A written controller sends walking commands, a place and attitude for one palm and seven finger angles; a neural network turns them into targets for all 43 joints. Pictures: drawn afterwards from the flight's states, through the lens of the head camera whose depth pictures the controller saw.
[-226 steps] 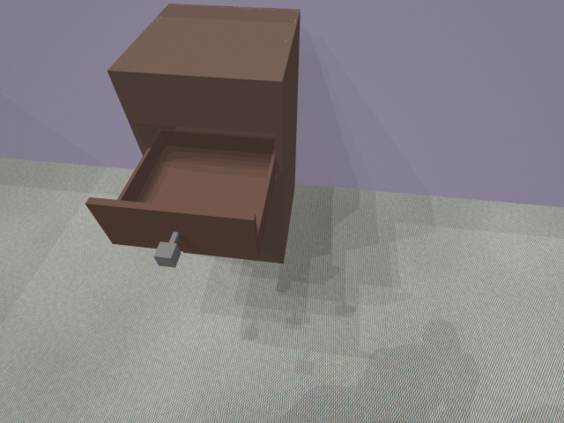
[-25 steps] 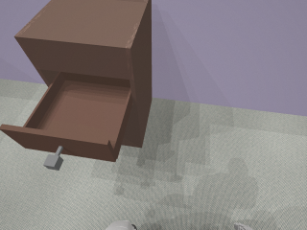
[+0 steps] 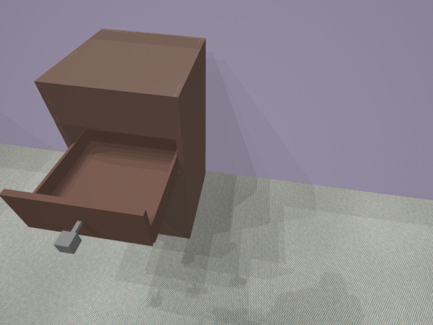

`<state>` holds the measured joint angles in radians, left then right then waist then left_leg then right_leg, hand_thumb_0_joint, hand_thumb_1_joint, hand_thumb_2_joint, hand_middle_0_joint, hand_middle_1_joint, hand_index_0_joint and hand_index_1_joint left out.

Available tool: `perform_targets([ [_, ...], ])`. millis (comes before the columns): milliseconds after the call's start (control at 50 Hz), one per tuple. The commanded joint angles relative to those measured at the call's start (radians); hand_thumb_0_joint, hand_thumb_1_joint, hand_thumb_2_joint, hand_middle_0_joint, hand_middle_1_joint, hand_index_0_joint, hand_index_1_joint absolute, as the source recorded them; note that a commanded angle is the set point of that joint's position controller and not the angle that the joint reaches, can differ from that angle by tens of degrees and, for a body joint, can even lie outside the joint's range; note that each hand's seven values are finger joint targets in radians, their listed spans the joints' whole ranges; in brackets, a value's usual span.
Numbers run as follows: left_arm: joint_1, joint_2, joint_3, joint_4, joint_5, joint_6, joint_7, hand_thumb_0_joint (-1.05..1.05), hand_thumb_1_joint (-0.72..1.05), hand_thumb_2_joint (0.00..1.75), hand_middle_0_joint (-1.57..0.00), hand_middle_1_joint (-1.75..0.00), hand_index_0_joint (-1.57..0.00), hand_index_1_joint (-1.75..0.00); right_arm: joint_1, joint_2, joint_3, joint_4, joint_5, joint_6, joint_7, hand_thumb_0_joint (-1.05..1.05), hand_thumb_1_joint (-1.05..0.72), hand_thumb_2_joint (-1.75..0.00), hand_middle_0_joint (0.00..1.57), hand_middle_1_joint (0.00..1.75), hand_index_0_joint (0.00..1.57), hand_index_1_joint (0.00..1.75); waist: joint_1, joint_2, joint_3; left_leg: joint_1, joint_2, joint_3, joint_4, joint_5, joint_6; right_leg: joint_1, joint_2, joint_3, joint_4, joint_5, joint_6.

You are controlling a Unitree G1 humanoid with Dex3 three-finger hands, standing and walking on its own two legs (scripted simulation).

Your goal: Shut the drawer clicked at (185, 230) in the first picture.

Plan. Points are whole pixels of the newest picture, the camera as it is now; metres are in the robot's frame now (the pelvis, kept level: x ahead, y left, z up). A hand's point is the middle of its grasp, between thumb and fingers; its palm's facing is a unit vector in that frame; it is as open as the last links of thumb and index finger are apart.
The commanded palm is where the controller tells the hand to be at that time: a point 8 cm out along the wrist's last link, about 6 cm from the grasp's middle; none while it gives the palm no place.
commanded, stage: come to a stop and stand still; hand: left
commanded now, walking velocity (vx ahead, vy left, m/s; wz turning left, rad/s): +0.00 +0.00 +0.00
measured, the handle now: (72, 235) +0.36 +0.41 -0.17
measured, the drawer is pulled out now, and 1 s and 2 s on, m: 0.30 0.30 0.30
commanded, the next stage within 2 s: look again from close up in 0.60 s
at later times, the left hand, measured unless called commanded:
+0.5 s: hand out of the picture -0.05 +0.18 -0.16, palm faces +0.03 -0.98 -0.17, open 7.4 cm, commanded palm none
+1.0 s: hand out of the picture -0.05 +0.19 -0.17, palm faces +0.03 -0.99 -0.15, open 7.4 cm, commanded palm none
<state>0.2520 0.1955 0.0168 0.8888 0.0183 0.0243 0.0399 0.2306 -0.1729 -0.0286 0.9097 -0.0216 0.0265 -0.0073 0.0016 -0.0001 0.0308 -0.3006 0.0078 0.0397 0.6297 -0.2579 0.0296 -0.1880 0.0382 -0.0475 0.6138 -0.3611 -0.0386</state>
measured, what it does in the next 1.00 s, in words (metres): stands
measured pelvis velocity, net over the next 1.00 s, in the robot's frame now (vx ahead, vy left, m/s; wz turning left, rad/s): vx -0.02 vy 0.04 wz -0.02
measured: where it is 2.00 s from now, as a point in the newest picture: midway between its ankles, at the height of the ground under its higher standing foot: outside the picture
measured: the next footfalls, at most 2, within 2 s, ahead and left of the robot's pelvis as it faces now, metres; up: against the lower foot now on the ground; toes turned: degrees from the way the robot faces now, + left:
right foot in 1.98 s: +0.03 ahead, -0.02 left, +0.00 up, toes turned -17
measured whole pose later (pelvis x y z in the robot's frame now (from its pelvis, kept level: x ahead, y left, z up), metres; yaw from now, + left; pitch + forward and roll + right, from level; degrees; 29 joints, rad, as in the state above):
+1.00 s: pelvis -0.02 +0.04 +0.01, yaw -1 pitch -1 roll -1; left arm 0.40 0.11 0.00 1.10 0.02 -0.01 0.05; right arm 0.31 -0.13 -0.02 1.11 -0.01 0.00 -0.02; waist 0.00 -0.01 -0.01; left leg -0.28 -0.03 0.08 0.43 -0.14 0.08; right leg -0.19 0.00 -0.01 0.44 -0.23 0.01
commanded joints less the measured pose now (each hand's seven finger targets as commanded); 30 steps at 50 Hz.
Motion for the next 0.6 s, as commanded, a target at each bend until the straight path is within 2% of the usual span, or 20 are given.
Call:
perform_targets([
  [0,0.055,0.127,0.025,-0.030,0.000,-0.025,-0.002,0.00,0.90,0.90,-0.20,-0.30,-0.20,-0.30,-0.003,-0.131,-0.024,-0.056,-0.008,-0.020,-0.010,0.00,-0.90,-0.90,0.20,0.30,0.20,0.30,0.008,0.100,0.066,-0.052,0.103,-0.153,-0.257,-0.107,0.038,-0.057,-0.085,0.113,-0.202,0.052,-0.013],
  [20,0.055,0.121,0.023,-0.019,0.000,-0.027,-0.003,0.00,0.90,0.90,-0.20,-0.30,-0.20,-0.30,0.013,-0.124,-0.021,-0.048,-0.008,-0.020,-0.010,0.00,-0.90,-0.90,0.20,0.30,0.20,0.30,0.002,0.067,0.055,-0.045,0.094,-0.145,-0.259,-0.132,0.031,-0.060,-0.093,0.122,-0.224,0.019,-0.015],
  [80,0.063,0.112,0.020,0.000,0.000,-0.033,-0.004,0.00,0.90,0.90,-0.20,-0.30,-0.20,-0.30,0.054,-0.116,-0.017,-0.019,-0.008,-0.024,-0.010,0.00,-0.90,-0.90,0.20,0.30,0.20,0.30,-0.009,0.028,0.013,0.002,0.086,-0.132,-0.253,-0.103,0.025,-0.073,-0.108,0.141,-0.263,-0.012,-0.017],
  [140,0.081,0.095,0.014,0.029,-0.002,-0.038,-0.004,0.00,0.90,0.90,-0.20,-0.30,-0.20,-0.30,0.075,-0.105,-0.011,0.015,-0.006,-0.026,-0.011,0.00,-0.90,-0.90,0.20,0.30,0.20,0.30,-0.011,-0.001,0.022,0.017,0.080,-0.121,-0.248,-0.068,0.019,-0.092,-0.118,0.157,-0.290,-0.014,-0.016],
  [160,0.078,0.097,0.013,0.036,-0.001,-0.038,-0.003,0.00,0.90,0.90,-0.20,-0.30,-0.20,-0.30,0.088,-0.109,-0.010,0.026,-0.004,-0.028,-0.011,0.00,-0.90,-0.90,0.20,0.30,0.20,0.30,-0.017,-0.002,0.018,0.025,0.084,-0.126,-0.257,-0.062,0.018,-0.090,-0.117,0.151,-0.288,-0.007,-0.016],
  [220,0.110,0.077,0.007,0.067,-0.003,-0.039,-0.002,0.00,0.90,0.90,-0.20,-0.30,-0.20,-0.30,0.099,-0.098,-0.004,0.060,-0.002,-0.027,-0.012,0.00,-0.90,-0.90,0.20,0.30,0.20,0.30,-0.012,0.013,0.056,0.004,0.086,-0.125,-0.274,-0.083,0.014,-0.101,-0.117,0.152,-0.299,-0.017,-0.012],
  [580,0.225,-0.003,-0.009,0.179,0.002,-0.043,0.011,0.00,0.90,0.90,-0.20,-0.30,-0.20,-0.30,0.148,-0.058,-0.001,0.165,0.008,-0.030,-0.019,0.00,-0.90,-0.90,0.20,0.30,0.20,0.30,-0.006,0.015,0.066,-0.003,0.104,-0.148,-0.334,-0.135,0.015,-0.094,-0.105,0.128,-0.265,0.042,0.002],
])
